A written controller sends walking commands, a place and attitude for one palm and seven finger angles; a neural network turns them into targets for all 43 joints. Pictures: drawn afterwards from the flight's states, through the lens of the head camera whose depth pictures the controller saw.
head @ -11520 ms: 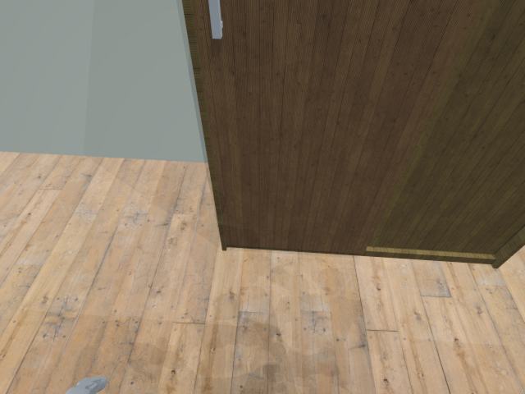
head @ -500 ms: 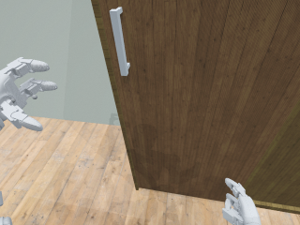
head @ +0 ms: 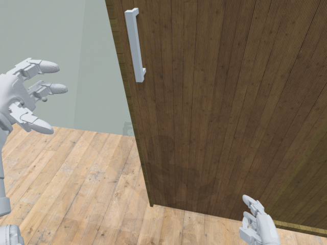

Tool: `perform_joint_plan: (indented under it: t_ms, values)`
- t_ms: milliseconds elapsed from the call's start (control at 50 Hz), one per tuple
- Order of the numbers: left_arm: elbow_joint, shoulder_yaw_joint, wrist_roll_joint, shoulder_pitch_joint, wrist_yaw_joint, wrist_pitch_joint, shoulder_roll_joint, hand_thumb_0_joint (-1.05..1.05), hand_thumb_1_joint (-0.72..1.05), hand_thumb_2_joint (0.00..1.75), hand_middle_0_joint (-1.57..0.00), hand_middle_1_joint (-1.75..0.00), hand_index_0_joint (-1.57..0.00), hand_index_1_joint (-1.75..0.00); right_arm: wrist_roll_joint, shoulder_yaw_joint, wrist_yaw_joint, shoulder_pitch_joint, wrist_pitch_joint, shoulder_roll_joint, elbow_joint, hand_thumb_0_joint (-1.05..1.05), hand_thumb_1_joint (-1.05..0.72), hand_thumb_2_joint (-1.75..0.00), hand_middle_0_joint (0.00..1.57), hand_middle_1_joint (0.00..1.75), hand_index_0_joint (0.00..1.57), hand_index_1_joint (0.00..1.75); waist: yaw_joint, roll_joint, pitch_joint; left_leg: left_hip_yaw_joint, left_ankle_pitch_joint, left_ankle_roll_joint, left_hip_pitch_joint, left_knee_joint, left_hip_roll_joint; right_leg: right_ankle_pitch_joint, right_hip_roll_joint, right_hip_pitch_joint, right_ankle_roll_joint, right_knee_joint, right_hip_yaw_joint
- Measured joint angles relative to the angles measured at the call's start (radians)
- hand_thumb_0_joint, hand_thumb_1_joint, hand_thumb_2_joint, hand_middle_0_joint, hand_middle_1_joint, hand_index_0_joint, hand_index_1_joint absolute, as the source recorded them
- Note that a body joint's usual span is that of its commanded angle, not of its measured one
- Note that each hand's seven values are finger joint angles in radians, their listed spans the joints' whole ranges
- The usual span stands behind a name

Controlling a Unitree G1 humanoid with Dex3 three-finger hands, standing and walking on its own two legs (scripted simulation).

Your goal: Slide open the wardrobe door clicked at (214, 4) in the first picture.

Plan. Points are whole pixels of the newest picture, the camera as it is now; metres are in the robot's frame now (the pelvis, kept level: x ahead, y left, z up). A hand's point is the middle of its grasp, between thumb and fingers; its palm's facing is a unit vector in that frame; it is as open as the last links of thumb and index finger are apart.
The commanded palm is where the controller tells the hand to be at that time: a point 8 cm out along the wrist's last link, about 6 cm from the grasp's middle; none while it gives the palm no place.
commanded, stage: move the hooked fingers beside the handle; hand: left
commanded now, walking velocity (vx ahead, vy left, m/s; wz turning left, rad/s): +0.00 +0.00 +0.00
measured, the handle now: (137, 47) +0.52 +0.13 +0.28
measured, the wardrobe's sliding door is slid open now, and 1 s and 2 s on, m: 0.00 0.00 0.00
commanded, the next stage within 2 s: none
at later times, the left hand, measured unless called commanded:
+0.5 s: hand (68, 84) +0.35 +0.25 +0.26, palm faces -0.02 -1.00 -0.08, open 14.0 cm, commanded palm +0.33 +0.29 +0.27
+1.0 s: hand (91, 70) +0.42 +0.22 +0.26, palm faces -0.06 -1.00 -0.05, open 14.0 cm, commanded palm +0.39 +0.27 +0.27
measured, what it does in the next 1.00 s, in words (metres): stands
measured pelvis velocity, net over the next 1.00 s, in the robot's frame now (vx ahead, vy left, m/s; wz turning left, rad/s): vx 0.01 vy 0.02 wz -0.03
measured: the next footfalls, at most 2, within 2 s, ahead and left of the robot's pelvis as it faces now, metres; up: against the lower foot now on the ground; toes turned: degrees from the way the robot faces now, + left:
none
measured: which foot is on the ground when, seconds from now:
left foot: down 0.00-1.00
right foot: down 0.00-1.00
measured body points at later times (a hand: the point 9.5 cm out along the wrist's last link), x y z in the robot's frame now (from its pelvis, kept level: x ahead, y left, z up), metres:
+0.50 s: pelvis +0.01 +0.01 +0.00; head -0.02 -0.02 +0.45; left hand +0.35 +0.30 +0.27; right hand +0.19 -0.23 -0.07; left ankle -0.01 +0.12 -0.74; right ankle +0.02 -0.10 -0.74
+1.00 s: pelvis +0.01 +0.02 +0.00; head +0.01 +0.00 +0.45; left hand +0.41 +0.28 +0.27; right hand +0.17 -0.23 -0.09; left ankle -0.01 +0.12 -0.74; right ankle +0.02 -0.10 -0.74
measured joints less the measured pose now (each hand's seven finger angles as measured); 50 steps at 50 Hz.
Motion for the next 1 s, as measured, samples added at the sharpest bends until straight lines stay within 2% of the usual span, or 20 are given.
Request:
perform_joint_plan:
  t_ms: [140, 260, 380, 500, 680, 1000]
  values:
    - [0.039, -0.057, 0.022, -0.079, 0.027, -0.019, -0.031, -0.01, -0.51, 0.30, -0.30, -1.20, -0.30, -1.20, -0.003, -0.002, -0.006, -0.002, 0.003, 0.003, 0.004, 0.01, -0.91, -0.90, 0.20, 0.30, 0.20, 0.30, -0.012, -0.008, 0.006, 0.002, 0.006, 0.002, -0.003, -0.009, -0.003, 0.004, -0.003, -0.006, 0.001, -0.004, 0.002]
    - [0.076, -0.036, 0.026, -0.095, 0.040, -0.005, -0.022, -0.01, -0.51, 0.30, -0.30, -1.20, -0.30, -1.20, -0.005, -0.003, 0.007, 0.001, 0.025, 0.010, -0.007, 0.01, -0.91, -0.90, 0.20, 0.30, 0.20, 0.30, -0.036, -0.011, -0.009, 0.017, 0.006, 0.003, -0.005, -0.020, 0.000, 0.007, 0.001, -0.017, 0.002, -0.008, 0.018]
    - [0.087, -0.041, 0.035, -0.111, 0.052, -0.007, -0.027, -0.01, -0.50, 0.30, -0.30, -1.20, -0.30, -1.20, -0.002, -0.014, 0.005, 0.019, 0.038, 0.000, -0.009, 0.01, -0.91, -0.90, 0.20, 0.30, 0.20, 0.30, -0.033, -0.011, -0.010, 0.020, 0.005, 0.005, -0.005, -0.023, -0.001, 0.007, 0.001, -0.018, 0.004, -0.012, 0.021]
    - [0.149, -0.078, 0.048, -0.166, 0.068, -0.012, -0.034, -0.01, -0.51, 0.30, -0.30, -1.20, -0.30, -1.20, 0.000, -0.017, -0.006, 0.020, 0.044, -0.003, 0.007, 0.01, -0.91, -0.90, 0.20, 0.30, 0.20, 0.30, -0.030, -0.018, -0.006, 0.014, 0.005, 0.007, -0.014, -0.019, -0.004, 0.008, -0.002, -0.021, 0.006, -0.015, 0.015]
    - [0.255, -0.115, 0.073, -0.266, 0.097, -0.043, -0.045, -0.01, -0.51, 0.30, -0.30, -1.20, -0.30, -1.20, -0.005, -0.016, -0.013, 0.019, 0.046, 0.010, 0.007, 0.01, -0.91, -0.90, 0.20, 0.30, 0.20, 0.30, -0.047, -0.026, -0.004, 0.017, 0.010, 0.011, -0.022, -0.030, -0.006, 0.017, -0.003, -0.028, 0.010, -0.030, 0.019]
    - [0.351, -0.143, 0.095, -0.355, 0.145, -0.066, -0.071, -0.01, -0.51, 0.30, -0.30, -1.20, -0.30, -1.20, -0.010, -0.027, -0.010, 0.056, 0.072, 0.012, 0.019, 0.01, -0.91, -0.90, 0.20, 0.30, 0.20, 0.30, -0.066, -0.031, -0.011, 0.033, 0.012, 0.019, -0.023, -0.054, -0.009, 0.024, -0.004, -0.035, 0.018, -0.052, 0.035]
